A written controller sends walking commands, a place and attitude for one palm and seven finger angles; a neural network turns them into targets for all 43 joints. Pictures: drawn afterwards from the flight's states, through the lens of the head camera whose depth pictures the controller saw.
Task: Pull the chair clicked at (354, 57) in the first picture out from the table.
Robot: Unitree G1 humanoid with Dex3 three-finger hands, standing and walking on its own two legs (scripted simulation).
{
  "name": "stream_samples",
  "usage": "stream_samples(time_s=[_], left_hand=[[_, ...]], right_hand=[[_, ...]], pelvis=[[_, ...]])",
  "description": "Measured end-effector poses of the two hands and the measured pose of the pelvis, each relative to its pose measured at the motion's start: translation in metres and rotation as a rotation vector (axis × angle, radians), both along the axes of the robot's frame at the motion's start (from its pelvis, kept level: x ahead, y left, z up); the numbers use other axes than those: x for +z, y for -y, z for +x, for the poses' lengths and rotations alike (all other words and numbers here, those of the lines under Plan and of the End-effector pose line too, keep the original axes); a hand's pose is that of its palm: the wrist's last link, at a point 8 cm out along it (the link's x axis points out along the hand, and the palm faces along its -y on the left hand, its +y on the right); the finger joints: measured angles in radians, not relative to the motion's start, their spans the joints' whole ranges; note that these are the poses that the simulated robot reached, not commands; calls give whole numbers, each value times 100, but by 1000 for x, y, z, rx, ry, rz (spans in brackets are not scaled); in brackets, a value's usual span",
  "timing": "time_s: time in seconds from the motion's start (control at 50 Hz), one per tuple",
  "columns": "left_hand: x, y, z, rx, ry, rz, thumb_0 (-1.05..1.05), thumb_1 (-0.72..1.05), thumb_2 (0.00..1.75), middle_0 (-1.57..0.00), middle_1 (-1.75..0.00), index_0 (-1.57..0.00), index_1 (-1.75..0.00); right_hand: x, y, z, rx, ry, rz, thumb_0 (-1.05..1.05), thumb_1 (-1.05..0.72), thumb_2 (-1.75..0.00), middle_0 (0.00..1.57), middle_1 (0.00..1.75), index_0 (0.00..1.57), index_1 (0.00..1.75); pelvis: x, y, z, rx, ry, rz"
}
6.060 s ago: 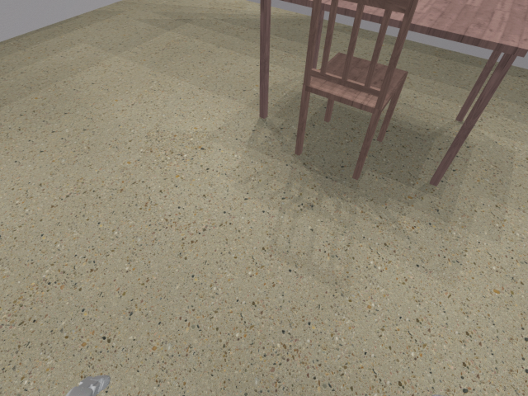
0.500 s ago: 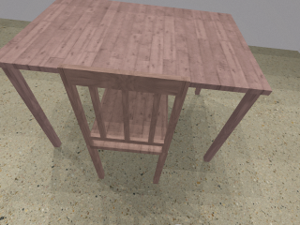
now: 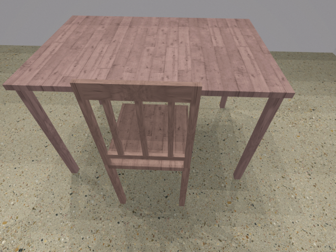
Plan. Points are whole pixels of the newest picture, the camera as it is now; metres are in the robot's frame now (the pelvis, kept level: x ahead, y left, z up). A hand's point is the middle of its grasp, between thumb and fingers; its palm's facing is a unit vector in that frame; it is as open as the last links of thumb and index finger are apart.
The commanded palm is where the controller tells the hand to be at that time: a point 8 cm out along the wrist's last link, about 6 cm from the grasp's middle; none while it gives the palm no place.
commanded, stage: come to a stop and stand still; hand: left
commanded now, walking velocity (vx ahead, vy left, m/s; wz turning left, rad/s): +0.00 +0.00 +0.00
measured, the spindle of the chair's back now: (142, 130) +0.55 +0.12 -0.09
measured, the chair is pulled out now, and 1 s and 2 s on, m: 0.00 0.00 0.00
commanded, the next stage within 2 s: look again from close up in 1.24 s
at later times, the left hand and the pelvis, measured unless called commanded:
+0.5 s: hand out of the picture -0.04 +0.12 -0.18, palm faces +0.06 -0.99 -0.16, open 7.4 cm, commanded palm none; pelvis +0.00 -0.02 +0.00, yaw +1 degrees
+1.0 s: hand out of the picture +0.00 +0.10 -0.18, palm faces +0.08 -0.98 -0.17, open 7.4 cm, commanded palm none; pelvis +0.04 -0.04 +0.00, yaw +1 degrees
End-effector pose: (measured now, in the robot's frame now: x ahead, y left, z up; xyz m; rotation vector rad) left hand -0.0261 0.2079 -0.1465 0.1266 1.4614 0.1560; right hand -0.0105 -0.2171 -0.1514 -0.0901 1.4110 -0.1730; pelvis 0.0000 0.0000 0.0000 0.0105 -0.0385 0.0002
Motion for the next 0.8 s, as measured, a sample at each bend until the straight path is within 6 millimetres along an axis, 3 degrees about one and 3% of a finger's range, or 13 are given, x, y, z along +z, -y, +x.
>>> stream_samples(time_s=[0.18,0.32,0.5,0.8], left_hand=[[-4,24,-10,11,5,-38,0,91,90,-20,-30,-20,-30],[-3,31,-20,28,-27,-34,0,91,90,-20,-30,-20,-30],[-1,37,-21,42,-45,-24,0,91,90,-20,-30,-20,-30],[-2,52,5,50,-19,-28,0,91,90,-20,-30,-20,-30]], right_hand=[[1,2,-41,-15,-89,9,0,-91,-90,20,30,20,30],[0,1,-50,-18,-123,23,0,-91,-90,20,30,20,30],[-2,2,-30,-4,-97,38,0,-91,-90,20,30,20,30],[-2,26,18,35,-44,5,1,-92,-90,20,30,20,30]], pelvis=[[0,11,-8,9,-3,-2],[-1,17,-7,14,-12,-2],[-1,25,2,15,-17,0],[-1,36,23,21,-24,7]])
